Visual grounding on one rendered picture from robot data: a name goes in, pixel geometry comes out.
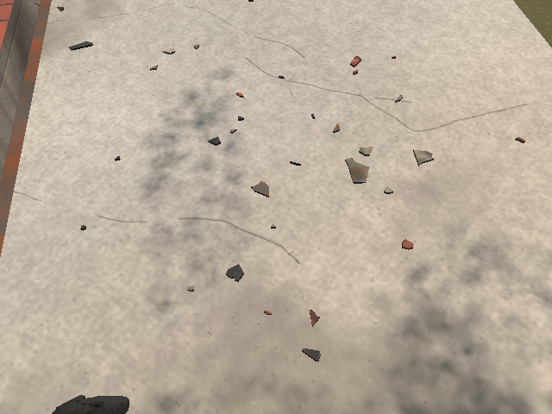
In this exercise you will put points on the left robot hand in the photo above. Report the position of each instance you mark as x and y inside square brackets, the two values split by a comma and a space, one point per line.
[95, 405]

